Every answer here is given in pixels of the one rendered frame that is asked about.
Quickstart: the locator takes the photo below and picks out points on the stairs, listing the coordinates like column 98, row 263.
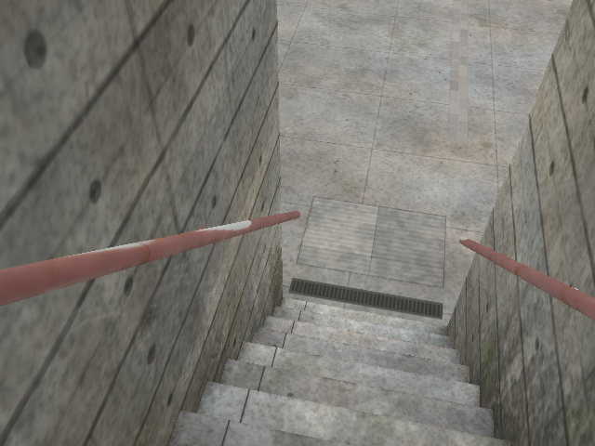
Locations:
column 318, row 375

